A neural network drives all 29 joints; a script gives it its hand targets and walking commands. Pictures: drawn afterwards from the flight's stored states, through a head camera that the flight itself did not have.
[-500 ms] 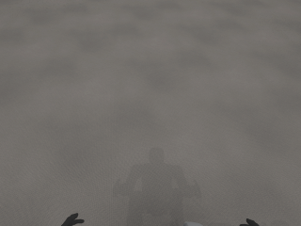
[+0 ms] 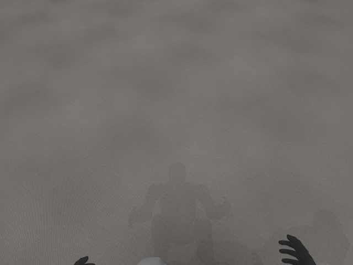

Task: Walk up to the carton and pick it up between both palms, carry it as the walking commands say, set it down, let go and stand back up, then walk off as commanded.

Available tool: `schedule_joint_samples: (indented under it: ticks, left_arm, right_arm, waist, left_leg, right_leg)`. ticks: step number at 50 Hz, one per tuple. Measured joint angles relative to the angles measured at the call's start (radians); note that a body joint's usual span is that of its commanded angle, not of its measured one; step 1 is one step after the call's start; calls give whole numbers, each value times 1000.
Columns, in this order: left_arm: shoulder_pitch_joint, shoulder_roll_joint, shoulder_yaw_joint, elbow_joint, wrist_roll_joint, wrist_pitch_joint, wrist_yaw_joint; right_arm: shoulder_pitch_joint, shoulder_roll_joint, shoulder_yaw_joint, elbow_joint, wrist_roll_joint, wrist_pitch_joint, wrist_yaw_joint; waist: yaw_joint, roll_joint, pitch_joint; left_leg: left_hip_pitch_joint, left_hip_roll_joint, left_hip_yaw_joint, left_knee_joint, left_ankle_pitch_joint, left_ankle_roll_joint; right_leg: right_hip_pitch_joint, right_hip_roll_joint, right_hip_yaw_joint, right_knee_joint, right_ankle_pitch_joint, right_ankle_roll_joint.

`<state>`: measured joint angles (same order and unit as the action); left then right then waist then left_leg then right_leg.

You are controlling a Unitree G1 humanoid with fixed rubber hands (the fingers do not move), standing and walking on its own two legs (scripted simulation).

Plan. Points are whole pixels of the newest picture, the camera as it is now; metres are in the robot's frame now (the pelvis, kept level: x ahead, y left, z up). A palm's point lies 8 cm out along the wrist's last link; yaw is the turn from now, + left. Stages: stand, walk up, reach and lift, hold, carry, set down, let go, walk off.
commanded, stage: walk up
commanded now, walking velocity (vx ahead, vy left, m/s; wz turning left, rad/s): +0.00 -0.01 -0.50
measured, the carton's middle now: out of the picture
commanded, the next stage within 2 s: none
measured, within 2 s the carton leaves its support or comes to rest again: neither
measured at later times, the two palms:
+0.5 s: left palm (115, 233) +0.19 +0.20 -0.11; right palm out of the picture -0.04 -0.30 -0.13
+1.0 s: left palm (126, 215) +0.24 +0.19 -0.14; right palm (351, 234) +0.22 -0.37 -0.10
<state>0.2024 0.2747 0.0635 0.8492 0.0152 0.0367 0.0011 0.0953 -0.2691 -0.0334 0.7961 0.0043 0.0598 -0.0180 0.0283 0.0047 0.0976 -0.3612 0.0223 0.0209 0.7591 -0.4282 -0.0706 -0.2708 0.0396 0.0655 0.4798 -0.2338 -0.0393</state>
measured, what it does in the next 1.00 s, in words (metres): walks ahead, turning right: left foot, then right foot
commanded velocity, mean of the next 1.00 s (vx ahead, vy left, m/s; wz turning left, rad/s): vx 0.28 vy -0.03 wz -0.50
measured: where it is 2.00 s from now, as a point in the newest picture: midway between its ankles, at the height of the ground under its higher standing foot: (260, 195)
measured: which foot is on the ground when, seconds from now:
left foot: up 0.00-0.06, down 0.08-0.48, up 0.50-0.92, down 0.94-1.00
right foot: down 0.00-0.08, up 0.10-0.46, down 0.48-0.96, up 0.98-1.00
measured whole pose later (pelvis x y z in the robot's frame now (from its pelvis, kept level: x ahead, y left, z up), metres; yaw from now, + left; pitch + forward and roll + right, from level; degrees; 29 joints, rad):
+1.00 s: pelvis +0.17 -0.07 -0.01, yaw -31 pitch +2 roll +1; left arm 0.46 0.28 0.06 0.94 0.01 -0.05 0.00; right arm 0.07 -0.23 -0.02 0.77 -0.05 -0.07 0.02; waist 0.11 -0.05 0.02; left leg -0.38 0.06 0.15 0.58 -0.22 0.01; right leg -0.19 0.02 0.12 0.86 -0.45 -0.02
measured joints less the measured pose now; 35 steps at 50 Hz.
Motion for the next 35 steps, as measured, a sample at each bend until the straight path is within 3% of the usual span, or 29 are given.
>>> schedule_joint_samples:
  ticks: [2, 4, 7, 10, 13, 21, 24, 26, 28, 31, 35]
  left_arm:
    - [-2, 4, 5, 0, -2, 4, -1]
    - [0, 10, 7, -6, -5, 4, -2]
    - [-19, 12, 12, -13, -4, 14, -1]
    - [-34, 13, 9, -12, 12, 24, -16]
    - [-38, 15, 6, -8, 18, 37, -28]
    - [-89, 0, -9, -25, -5, 40, -43]
    - [-105, -6, -5, -50, -5, 22, -46]
    - [-94, -14, -3, -60, 4, 3, -50]
    - [-47, -5, 1, -74, 9, -5, -51]
    - [38, 6, 5, -59, 3, -31, -39]
    - [135, 9, 6, -14, -1, -63, -30]
  right_arm:
    - [-6, 9, 2, -8, 5, -9, -5]
    - [1, 15, 2, -15, 4, -25, -12]
    - [22, 27, 8, -1, -7, -30, -13]
    - [52, 31, 4, 18, -17, -34, -12]
    - [78, 27, 1, 23, -23, -40, -12]
    - [113, -1, -22, 51, -38, -35, -4]
    - [132, -22, -29, 52, -34, -34, 2]
    - [146, -38, -32, 57, -37, -30, 13]
    - [146, -28, -27, 52, -43, -22, 23]
    - [132, -7, -18, 25, -46, -45, 41]
    - [93, 1, -16, 5, -44, -60, 59]
  waist:
    - [2, -10, -6]
    - [-7, -13, -20]
    - [-4, -37, -17]
    - [-7, -47, -15]
    - [-19, -47, -19]
    - [-49, -7, -14]
    - [-57, 8, -31]
    - [-58, 40, -43]
    - [-51, 29, -62]
    - [-32, 6, -79]
    - [8, -7, -90]
  left_leg:
    - [49, -13, 7, -115, 30, 12]
    - [103, -9, 20, -257, 149, 44]
    - [102, 0, 51, -240, 152, 92]
    - [135, 21, 77, -275, 148, 94]
    - [155, 40, 103, -297, 157, 89]
    - [155, 101, 191, -249, 125, 61]
    - [129, 125, 226, -197, 99, 36]
    - [75, 141, 179, -65, -24, 32]
    - [-5, 114, 106, 121, -85, 28]
    - [-86, 94, 60, 216, -3, 5]
    - [-146, 91, 34, 164, 113, -27]
  right_leg:
    - [-14, 8, 15, 10, 1, 9]
    - [-43, 23, 22, 50, -13, 22]
    - [-141, 20, -9, 301, -223, 56]
    - [-199, -11, -57, 499, -231, 98]
    - [-200, -46, -84, 555, -201, 119]
    - [-70, -73, -103, 272, -189, 83]
    - [1, -73, -132, 89, -91, 55]
    - [-1, -45, -136, 86, -82, 22]
    - [6, -30, -118, 74, -94, -4]
    - [72, -17, -85, -32, -57, -18]
    - [157, -10, -42, -136, -27, -19]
